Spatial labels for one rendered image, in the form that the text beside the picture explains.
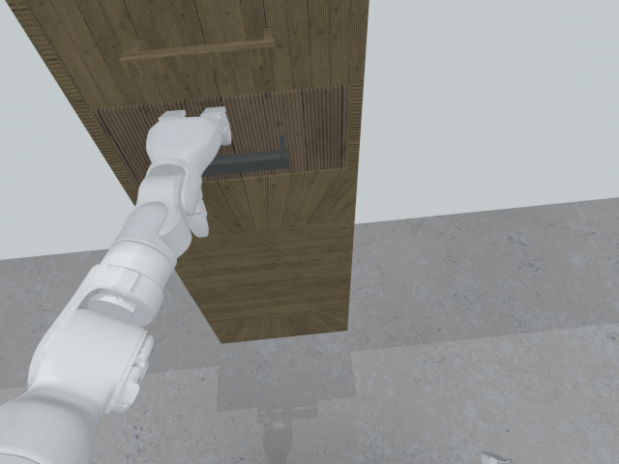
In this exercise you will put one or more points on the handle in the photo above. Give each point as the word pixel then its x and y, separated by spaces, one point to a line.
pixel 199 58
pixel 248 162

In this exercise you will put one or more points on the drawer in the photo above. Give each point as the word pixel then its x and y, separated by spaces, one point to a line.
pixel 313 121

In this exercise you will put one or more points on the robot left upper arm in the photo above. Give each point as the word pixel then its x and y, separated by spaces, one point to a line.
pixel 95 365

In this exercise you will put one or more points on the left robot forearm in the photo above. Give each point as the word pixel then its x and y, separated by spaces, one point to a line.
pixel 128 283

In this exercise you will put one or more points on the left robot hand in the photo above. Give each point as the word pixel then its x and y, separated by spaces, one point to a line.
pixel 195 140

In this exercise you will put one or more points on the cabinet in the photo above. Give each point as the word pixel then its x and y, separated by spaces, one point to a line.
pixel 278 256

